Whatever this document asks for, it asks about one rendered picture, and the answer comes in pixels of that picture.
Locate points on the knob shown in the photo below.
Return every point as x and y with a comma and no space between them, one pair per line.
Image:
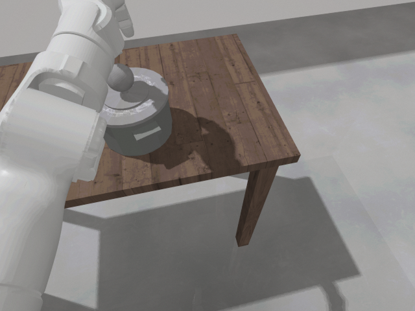
121,78

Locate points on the pot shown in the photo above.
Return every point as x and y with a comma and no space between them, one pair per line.
143,138

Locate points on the robot left forearm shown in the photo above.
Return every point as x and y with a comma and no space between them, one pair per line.
79,59

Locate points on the table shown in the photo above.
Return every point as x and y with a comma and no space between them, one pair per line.
223,123

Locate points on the lid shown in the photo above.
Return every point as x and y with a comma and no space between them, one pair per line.
145,99

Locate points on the robot left hand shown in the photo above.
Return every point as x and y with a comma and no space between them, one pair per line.
123,18

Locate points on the robot left upper arm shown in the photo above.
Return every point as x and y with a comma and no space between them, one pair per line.
48,142

